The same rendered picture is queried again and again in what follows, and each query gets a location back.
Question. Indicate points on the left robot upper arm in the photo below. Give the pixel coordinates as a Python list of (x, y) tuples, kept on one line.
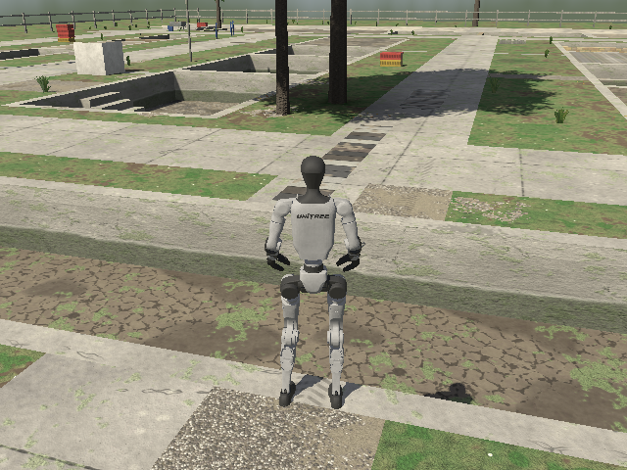
[(281, 209)]

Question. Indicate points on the right robot upper arm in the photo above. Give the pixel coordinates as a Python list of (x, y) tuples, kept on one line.
[(344, 208)]

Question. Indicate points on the robot left forearm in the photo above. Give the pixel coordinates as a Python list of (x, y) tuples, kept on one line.
[(271, 254)]

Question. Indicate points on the robot torso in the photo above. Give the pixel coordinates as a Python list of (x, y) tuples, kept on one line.
[(313, 228)]

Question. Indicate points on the right robot shin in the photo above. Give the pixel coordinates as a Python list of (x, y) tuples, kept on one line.
[(336, 360)]

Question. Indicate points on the robot right hand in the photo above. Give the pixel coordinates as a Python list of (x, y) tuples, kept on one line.
[(346, 258)]

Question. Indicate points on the robot right forearm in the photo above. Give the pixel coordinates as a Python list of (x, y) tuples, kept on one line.
[(354, 255)]

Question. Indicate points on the robot left hand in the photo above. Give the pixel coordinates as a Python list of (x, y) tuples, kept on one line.
[(280, 258)]

